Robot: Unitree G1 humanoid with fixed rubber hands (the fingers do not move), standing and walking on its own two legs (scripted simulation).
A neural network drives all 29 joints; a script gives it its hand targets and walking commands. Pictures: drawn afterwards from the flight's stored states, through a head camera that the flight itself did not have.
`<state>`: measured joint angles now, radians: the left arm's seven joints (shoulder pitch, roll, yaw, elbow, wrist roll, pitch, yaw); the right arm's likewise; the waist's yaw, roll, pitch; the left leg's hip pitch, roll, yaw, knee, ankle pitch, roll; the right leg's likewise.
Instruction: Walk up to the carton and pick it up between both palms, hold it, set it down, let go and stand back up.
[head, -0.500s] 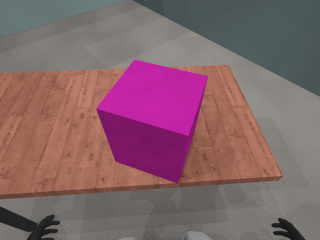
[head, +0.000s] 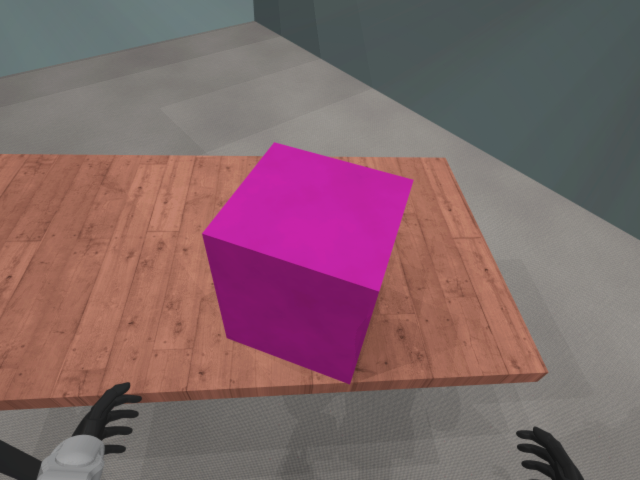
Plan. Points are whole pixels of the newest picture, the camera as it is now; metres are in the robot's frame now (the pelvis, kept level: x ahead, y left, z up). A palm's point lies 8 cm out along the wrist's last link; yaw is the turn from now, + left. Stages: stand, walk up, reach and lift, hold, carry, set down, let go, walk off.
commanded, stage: reach and lift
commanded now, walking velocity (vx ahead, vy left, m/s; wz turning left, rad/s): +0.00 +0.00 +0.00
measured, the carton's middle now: (312, 265) +0.40 +0.01 +0.01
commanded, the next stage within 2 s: none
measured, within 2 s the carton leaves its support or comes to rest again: neither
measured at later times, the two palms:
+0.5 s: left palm (90, 438) +0.18 +0.28 -0.04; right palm (529, 474) +0.13 -0.23 -0.01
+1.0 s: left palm (100, 392) +0.22 +0.27 +0.00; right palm (480, 448) +0.15 -0.16 +0.02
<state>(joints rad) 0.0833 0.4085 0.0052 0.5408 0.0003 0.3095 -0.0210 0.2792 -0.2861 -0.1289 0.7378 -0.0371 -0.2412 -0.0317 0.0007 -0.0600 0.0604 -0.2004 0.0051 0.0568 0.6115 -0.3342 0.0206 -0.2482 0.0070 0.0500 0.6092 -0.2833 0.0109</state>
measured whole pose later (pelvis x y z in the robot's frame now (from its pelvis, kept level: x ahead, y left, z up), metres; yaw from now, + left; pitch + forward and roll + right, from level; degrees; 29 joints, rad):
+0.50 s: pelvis +0.01 +0.00 +0.01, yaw +0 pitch -6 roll +0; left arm 0.22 0.41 0.01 0.44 -0.02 0.09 -0.11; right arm 0.47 -0.13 -0.02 0.27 0.02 -0.16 -0.17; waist 0.00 -0.06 0.06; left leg -0.09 0.00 0.06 0.48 -0.28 0.02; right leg -0.13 0.00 0.05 0.46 -0.23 0.02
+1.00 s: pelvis +0.03 +0.01 +0.01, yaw +0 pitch -5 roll -1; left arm 0.26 0.44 0.01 0.26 -0.09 -0.07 -0.22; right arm 0.60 -0.02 0.15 0.00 0.08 -0.19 -0.33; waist 0.00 -0.06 0.06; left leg -0.10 0.00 0.06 0.49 -0.32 0.02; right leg -0.13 0.00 0.05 0.45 -0.25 0.02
